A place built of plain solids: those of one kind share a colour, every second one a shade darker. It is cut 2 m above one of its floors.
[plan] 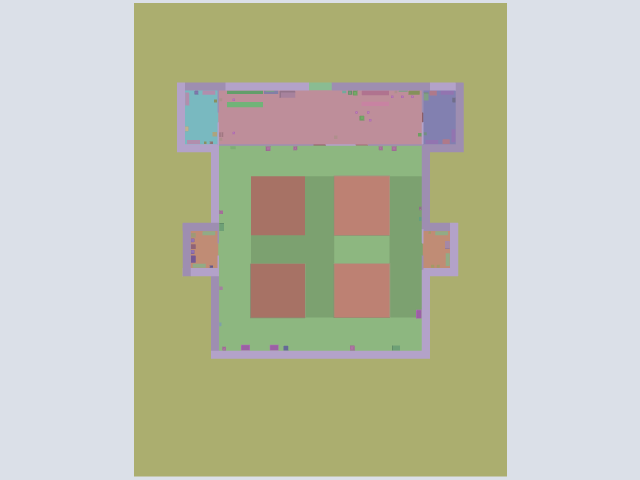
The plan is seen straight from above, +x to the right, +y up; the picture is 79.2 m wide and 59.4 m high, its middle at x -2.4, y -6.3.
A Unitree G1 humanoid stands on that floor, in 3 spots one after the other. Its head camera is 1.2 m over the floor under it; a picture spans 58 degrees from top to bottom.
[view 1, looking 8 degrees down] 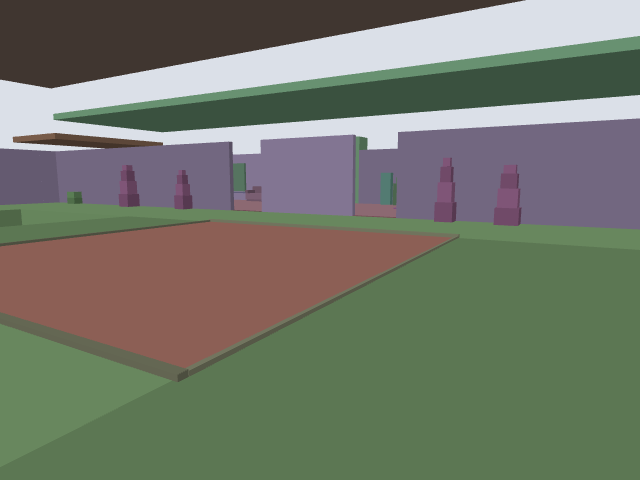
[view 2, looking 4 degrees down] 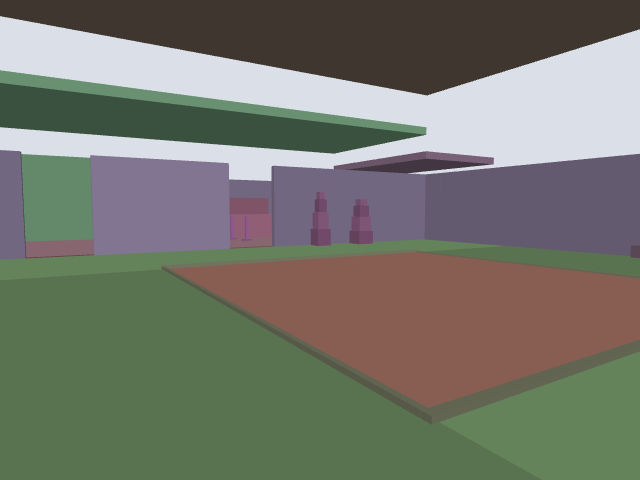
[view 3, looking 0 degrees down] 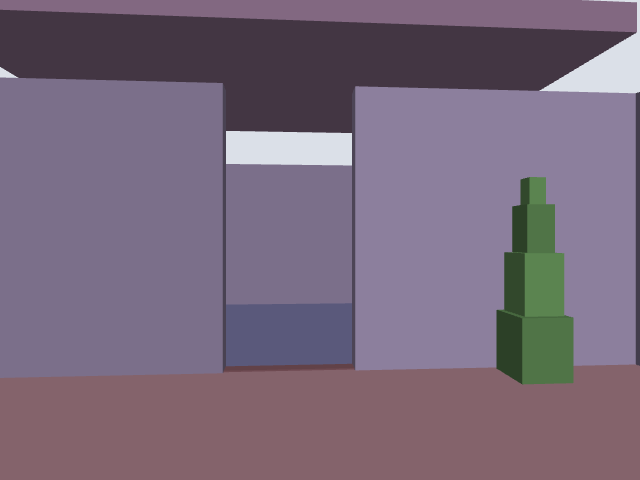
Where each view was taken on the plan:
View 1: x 8.20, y -7.47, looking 120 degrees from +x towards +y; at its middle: step_tier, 8.62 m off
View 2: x -2.45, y -7.47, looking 59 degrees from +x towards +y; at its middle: planter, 14.37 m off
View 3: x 6.25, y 8.88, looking -4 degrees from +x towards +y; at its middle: wall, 8.17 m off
